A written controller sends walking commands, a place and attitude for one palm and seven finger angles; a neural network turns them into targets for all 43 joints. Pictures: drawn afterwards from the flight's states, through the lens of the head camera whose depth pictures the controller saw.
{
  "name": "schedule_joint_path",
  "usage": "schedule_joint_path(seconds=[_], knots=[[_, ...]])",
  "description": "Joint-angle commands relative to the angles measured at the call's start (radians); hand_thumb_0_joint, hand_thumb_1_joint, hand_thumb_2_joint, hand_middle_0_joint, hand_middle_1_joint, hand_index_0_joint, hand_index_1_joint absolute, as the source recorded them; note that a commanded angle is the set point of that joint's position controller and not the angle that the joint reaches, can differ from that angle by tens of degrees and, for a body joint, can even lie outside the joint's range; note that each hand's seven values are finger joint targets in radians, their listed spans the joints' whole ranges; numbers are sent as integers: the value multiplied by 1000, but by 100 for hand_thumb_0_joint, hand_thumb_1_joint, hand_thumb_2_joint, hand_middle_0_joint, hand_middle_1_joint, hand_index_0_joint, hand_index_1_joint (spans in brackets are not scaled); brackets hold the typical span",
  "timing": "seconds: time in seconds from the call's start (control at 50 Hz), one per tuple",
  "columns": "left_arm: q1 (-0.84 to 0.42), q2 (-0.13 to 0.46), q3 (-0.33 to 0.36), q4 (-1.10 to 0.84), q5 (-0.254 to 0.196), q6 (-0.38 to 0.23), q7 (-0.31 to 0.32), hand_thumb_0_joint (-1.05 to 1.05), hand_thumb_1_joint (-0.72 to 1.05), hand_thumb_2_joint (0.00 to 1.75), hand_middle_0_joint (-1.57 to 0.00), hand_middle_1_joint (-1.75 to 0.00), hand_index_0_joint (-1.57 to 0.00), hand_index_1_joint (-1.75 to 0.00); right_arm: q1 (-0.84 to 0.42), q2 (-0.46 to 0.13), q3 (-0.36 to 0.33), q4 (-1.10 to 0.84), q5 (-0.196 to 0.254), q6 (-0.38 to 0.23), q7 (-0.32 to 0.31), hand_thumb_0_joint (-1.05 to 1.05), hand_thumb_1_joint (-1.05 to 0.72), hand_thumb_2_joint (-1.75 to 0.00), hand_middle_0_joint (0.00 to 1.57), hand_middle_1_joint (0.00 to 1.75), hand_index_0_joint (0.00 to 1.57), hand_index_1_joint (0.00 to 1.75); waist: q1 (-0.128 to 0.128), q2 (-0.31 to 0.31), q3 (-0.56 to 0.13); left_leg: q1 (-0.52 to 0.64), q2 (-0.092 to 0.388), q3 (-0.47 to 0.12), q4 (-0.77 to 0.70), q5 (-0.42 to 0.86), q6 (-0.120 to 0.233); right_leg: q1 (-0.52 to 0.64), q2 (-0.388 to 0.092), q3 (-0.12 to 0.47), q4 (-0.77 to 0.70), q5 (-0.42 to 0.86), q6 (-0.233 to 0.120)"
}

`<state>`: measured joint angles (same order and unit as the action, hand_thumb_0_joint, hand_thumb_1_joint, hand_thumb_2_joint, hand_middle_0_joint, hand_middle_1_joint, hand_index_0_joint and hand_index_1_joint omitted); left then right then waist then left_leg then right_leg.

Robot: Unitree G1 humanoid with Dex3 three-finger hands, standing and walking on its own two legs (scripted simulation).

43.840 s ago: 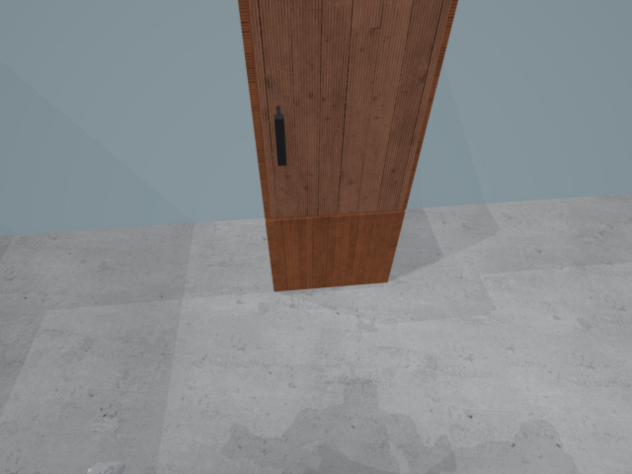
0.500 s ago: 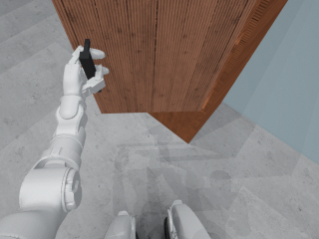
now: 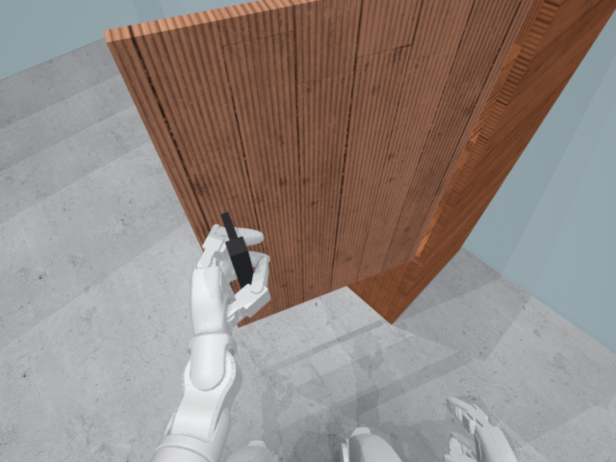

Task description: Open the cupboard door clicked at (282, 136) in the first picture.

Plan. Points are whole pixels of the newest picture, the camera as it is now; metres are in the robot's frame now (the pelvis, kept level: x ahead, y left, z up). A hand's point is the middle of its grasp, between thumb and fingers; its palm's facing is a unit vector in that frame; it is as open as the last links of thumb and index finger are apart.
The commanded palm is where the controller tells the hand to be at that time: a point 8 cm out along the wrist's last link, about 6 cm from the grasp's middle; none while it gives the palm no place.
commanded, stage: pull the door open along its arc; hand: left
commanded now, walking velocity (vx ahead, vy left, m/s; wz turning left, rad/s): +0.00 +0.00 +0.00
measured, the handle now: (239, 258) +0.37 +0.10 +0.03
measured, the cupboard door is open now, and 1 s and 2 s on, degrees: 68 80 82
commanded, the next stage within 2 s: open thumb and fingers to let go in 0.50 s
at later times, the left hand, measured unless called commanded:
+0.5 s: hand (308, 347) +0.25 +0.01 +0.04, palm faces +0.23 -0.97 -0.04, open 6.0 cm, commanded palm +0.18 +0.05 +0.04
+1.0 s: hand (292, 342) +0.26 +0.03 +0.04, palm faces +0.33 -0.94 -0.04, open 10.2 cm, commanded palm +0.21 +0.06 +0.04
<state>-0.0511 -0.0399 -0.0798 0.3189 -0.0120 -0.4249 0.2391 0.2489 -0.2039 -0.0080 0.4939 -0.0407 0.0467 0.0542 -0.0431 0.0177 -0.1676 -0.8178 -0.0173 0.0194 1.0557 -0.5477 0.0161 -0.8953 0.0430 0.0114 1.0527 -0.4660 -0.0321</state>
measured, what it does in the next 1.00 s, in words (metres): shifts its weight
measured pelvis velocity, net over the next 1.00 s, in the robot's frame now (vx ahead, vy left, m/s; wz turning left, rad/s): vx -0.02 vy -0.05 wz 0.09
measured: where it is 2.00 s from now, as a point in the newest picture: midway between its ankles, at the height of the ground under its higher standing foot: outside the picture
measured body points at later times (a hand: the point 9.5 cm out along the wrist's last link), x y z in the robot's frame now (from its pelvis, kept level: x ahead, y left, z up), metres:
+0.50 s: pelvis +0.00 -0.05 +0.00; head +0.04 -0.07 +0.45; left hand +0.23 +0.06 +0.05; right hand +0.18 -0.25 -0.10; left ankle -0.02 +0.11 -0.66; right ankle +0.02 -0.10 -0.66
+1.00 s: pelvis -0.02 -0.05 -0.01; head +0.04 -0.08 +0.44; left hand +0.23 +0.07 +0.04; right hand +0.18 -0.25 -0.11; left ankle -0.02 +0.11 -0.66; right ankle +0.02 -0.10 -0.66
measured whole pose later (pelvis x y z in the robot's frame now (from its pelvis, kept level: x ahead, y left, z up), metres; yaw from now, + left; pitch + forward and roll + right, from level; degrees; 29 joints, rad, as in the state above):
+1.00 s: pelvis -0.02 -0.05 -0.01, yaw +5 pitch +15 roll +2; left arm 0.15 -0.08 -0.29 0.14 0.08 -0.33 0.53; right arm 0.20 -0.20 0.00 0.55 -0.07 -0.10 0.03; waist -0.01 0.05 -0.17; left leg -0.84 -0.04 -0.08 1.08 -0.52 -0.04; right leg -0.90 0.02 -0.09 1.11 -0.48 -0.10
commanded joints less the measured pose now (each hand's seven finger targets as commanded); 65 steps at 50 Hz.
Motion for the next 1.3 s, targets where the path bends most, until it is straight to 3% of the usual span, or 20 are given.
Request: schedule_joint_path(seconds=[0.0,0.08,0.16,0.18,0.2,0.26,0.46,0.52,0.56,0.58,0.64,0.7,0.74,0.82,0.9,0.98,1.0,1.06,1.12,1.28], knots=[[-51,72,72,-251,71,-77,204,0,90,90,-40,-135,-40,-135,-27,-84,-35,-108,-16,-48,-13,0,-90,-90,20,30,20,30,64,-70,-296,44,-11,-14,-91,361,-16,346,-41,-9,-96,424,-2],[-45,-13,-7,-259,98,-42,290,0,90,90,-40,-135,-40,-135,-68,-65,-28,-100,-22,-57,-26,0,-90,-90,20,30,20,30,52,-108,-276,35,-21,-18,-91,295,-13,364,-48,11,-140,374,5],[5,-74,-70,-263,119,-7,323,0,90,90,-40,-135,-40,-135,-101,-49,-19,-98,-28,-74,-38,0,-90,-90,20,30,20,30,44,-135,-256,24,-26,-21,-90,248,-12,386,-65,39,-182,350,16],[18,-84,-88,-280,129,-3,326,0,90,90,-40,-135,-40,-135,-106,-46,-17,-98,-29,-78,-39,0,-90,-90,20,30,20,30,49,-114,-256,30,-28,-23,-93,245,-13,389,-66,42,-185,346,14],[47,-103,-108,-296,129,0,324,0,90,90,-40,-135,-40,-135,-110,-42,-16,-99,-29,-84,-38,0,-90,-90,20,30,20,30,50,-97,-261,41,-28,-22,-95,249,-14,395,-68,40,-188,358,14],[179,-161,-161,-330,108,23,312,0,90,90,-40,-135,-40,-135,-122,-32,-9,-111,-25,-107,-31,0,-90,-90,20,30,20,30,47,-137,-256,33,-28,-28,-94,249,-20,433,-80,48,-204,423,24],[456,-226,-273,-498,96,47,275,0,90,90,-40,-135,-40,-135,-150,-21,0,-134,-18,-178,-5,0,-90,-90,20,30,20,30,45,-115,-205,-5,-38,-40,-58,196,-30,420,-106,97,-238,393,33],[359,-182,-228,-490,99,48,296,0,90,90,-40,-135,-40,-135,-139,-30,-4,-124,-21,-189,-11,0,-90,-90,20,30,20,30,33,-106,-194,-32,-42,-48,-34,161,-32,384,-115,134,-251,318,36],[266,-157,-197,-456,101,51,313,0,90,90,-40,-135,-40,-135,-134,-37,-6,-113,-25,-192,-21,0,-90,-90,20,30,20,30,23,-136,-182,-67,-42,-55,-18,134,-32,371,-123,156,-259,262,38],[156,-129,-167,-436,99,46,326,0,90,90,-40,-135,-40,-135,-139,-41,-6,-99,-26,-193,-28,0,-90,-90,20,30,20,30,6,-145,-162,-82,-40,-59,-4,117,-30,345,-129,173,-267,227,42],[177,-137,-167,-422,94,42,324,0,69,81,-38,-133,-38,-133,-132,-43,-13,-103,-26,-199,-33,0,-90,-90,20,30,20,30,28,-143,-225,-89,-44,-60,-9,127,-29,397,-135,185,-263,246,43],[162,-165,-211,-432,101,37,305,0,48,72,-37,-130,-37,-130,-111,-46,-17,-104,-22,-197,-33,0,-90,-90,20,30,20,30,18,-147,-258,-69,-41,-56,-18,149,-25,410,-139,166,-246,300,48],[195,-176,-235,-429,106,41,291,0,34,66,-36,-129,-36,-129,-107,-52,-20,-113,-22,-196,-31,0,-90,-90,20,30,20,30,17,-145,-257,-61,-38,-57,-24,164,-22,414,-135,151,-239,333,46],[101,-170,-243,-403,106,33,283,0,6,54,-34,-126,-34,-126,-114,-57,-18,-102,-21,-199,-37,0,-90,-90,20,30,20,30,-4,-172,-204,-78,-35,-61,-13,110,-16,353,-141,161,-266,196,52],[76,-173,-240,-403,107,28,291,0,-22,42,-32,-123,-32,-123,-112,-58,-20,-102,-20,-201,-37,0,-90,-90,20,30,20,30,7,-146,-248,-59,-36,-59,-18,122,-15,349,-132,136,-246,172,41],[95,-183,-249,-400,107,35,296,0,-50,30,-30,-120,-30,-120,-112,-55,-17,-108,-18,-201,-35,0,-90,-90,20,30,20,30,12,-132,-240,-46,-36,-54,-26,135,-14,339,-123,111,-237,189,35],[70,-182,-251,-403,107,34,298,0,-50,30,-30,-120,-30,-120,-109,-56,-16,-107,-17,-202,-36,0,-90,-90,20,30,20,30,6,-156,-232,-41,-36,-56,-27,132,-12,329,-118,101,-237,169,35],[45,-198,-269,-399,115,35,307,0,-50,30,-28,-110,-28,-110,-118,-56,-16,-106,-19,-205,-36,0,-90,-90,20,30,20,30,5,-116,-226,-24,-34,-54,-28,129,-9,289,-107,80,-228,124,25],[20,-224,-291,-375,125,40,317,0,-50,30,-26,-95,-26,-95,-112,-58,-16,-105,-19,-209,-34,0,-90,-90,20,30,20,30,0,-119,-217,5,-31,-55,-39,139,-5,250,-89,36,-211,105,15],[19,-269,-320,-360,130,72,336,0,-50,30,-19,-55,-19,-55,-113,-57,-14,-109,-17,-197,-23,0,-90,-90,20,30,20,30,16,-73,-246,66,-22,-59,-72,219,-6,237,-54,-46,-145,188,-8]])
